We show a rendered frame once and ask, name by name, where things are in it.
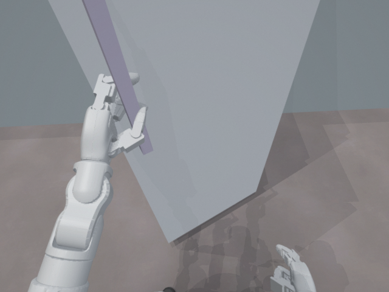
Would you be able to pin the right robot hand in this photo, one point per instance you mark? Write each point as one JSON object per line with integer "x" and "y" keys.
{"x": 297, "y": 279}

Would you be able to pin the fridge door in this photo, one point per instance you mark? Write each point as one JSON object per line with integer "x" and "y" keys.
{"x": 215, "y": 75}

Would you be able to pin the handle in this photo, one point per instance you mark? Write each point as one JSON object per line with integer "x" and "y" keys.
{"x": 102, "y": 25}

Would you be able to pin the left robot hand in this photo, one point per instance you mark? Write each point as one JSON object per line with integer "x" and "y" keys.
{"x": 99, "y": 123}

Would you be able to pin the left robot forearm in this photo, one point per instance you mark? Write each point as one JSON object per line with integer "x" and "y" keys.
{"x": 75, "y": 237}

